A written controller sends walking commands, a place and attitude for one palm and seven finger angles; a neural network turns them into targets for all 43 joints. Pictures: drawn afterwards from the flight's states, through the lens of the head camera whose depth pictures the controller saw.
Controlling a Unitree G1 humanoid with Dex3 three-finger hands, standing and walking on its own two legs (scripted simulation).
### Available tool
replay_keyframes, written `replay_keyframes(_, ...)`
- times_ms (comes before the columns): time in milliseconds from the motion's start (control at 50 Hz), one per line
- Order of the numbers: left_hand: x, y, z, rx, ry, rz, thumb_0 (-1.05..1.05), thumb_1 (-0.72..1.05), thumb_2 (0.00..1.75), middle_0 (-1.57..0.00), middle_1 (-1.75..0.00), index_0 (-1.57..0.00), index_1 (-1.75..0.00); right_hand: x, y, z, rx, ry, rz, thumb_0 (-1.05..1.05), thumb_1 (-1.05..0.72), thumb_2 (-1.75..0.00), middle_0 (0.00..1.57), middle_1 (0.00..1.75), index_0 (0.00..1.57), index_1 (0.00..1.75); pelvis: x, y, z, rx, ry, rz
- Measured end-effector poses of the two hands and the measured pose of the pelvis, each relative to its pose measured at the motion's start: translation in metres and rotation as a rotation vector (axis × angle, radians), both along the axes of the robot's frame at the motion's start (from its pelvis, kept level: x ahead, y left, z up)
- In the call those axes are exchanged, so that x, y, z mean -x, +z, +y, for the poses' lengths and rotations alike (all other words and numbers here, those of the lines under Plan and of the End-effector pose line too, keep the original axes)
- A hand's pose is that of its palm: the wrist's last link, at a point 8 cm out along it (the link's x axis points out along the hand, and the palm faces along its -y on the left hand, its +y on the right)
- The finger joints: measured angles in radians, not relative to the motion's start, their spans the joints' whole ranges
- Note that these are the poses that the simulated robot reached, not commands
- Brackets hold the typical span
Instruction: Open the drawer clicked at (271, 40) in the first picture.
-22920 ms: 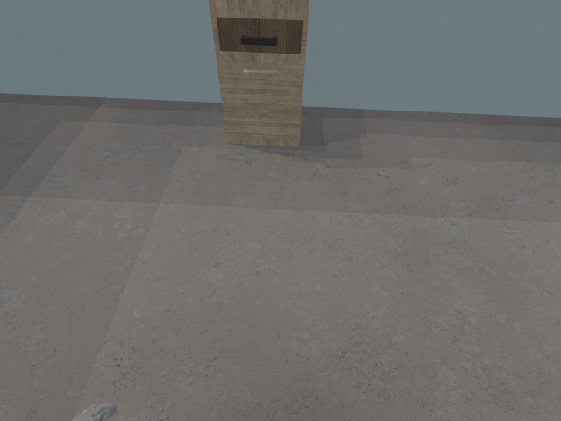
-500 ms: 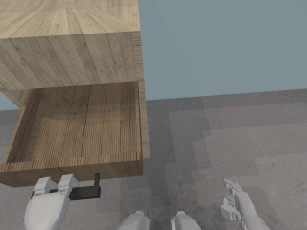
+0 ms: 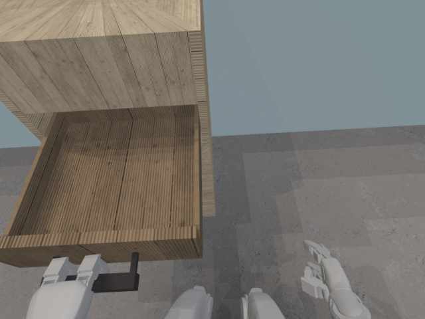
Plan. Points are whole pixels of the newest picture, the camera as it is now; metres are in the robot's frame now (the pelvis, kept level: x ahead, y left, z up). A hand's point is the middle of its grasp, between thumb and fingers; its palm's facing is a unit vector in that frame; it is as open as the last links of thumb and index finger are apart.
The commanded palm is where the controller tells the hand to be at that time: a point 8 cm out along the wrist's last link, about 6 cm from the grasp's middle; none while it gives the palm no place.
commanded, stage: pull the drawer open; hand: left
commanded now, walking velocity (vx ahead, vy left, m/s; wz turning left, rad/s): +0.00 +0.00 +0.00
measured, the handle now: (93, 271) +0.20 +0.25 -0.03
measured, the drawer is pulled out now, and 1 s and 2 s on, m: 0.30 0.30 0.30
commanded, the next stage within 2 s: open the thumb to release the handle in 0.08 s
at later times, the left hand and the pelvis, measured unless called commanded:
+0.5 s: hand (81, 308) +0.14 +0.25 -0.04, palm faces -0.11 -0.09 -0.99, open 8.5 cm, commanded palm +0.12 +0.25 +0.00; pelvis -0.01 +0.00 -0.01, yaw +1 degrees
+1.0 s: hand (80, 303) +0.14 +0.26 -0.05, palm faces -0.08 -0.06 -0.99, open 13.8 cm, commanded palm +0.13 +0.26 +0.00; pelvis -0.02 -0.02 -0.01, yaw +1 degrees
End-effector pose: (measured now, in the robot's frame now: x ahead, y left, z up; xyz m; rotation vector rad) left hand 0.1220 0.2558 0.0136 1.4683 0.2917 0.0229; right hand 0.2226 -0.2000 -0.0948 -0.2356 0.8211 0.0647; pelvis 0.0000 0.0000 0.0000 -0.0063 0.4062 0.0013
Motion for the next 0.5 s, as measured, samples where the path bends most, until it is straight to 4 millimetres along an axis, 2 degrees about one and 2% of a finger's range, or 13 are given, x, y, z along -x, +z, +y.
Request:
replay_keyframes(200, 0.0, 0.001, 0.0, 0.003, -0.005, 0.015, 0.03, 0.65, 0.7, -0.25, -1.29, -0.32, -1.26, 0.006, 0.002, -0.01, 0.015, -0.023, 0.0, 0.01, -0.91, -0.89, 0.2, 0.3, 0.2, 0.3, -0.001, 0.001, -0.001, -0.002, -0.006, 0.001)
replay_keyframes(320, 0.0, -0.001, 0.001, -0.016, -0.028, -0.031, 0.02, 0.61, 0.74, -0.3, -1.3, -0.34, -1.27, 0.008, -0.011, -0.015, 0.05, 0.001, 0.025, 0.01, -0.91, -0.89, 0.2, 0.3, 0.2, 0.3, 0.004, -0.006, -0.001, 0.003, 0.013, 0.014)
replay_keyframes(400, 0.0, -0.001, 0.0, -0.015, -0.002, -0.046, 0.01, 0.52, 0.72, -0.32, -1.28, -0.36, -1.28, 0.011, -0.017, -0.014, 0.04, -0.004, 0.038, 0.01, -0.91, -0.89, 0.2, 0.3, 0.2, 0.3, 0.007, -0.008, -0.002, 0.001, 0.015, 0.014)
replay_keyframes(500, 0.0, -0.001, -0.002, -0.02, 0.022, -0.05, 0.01, 0.29, 0.63, -0.33, -1.24, -0.36, -1.27, 0.017, -0.016, -0.012, 0.022, -0.013, 0.041, 0.01, -0.91, -0.89, 0.2, 0.3, 0.2, 0.3, 0.01, -0.006, -0.005, -0.004, 0.016, 0.006)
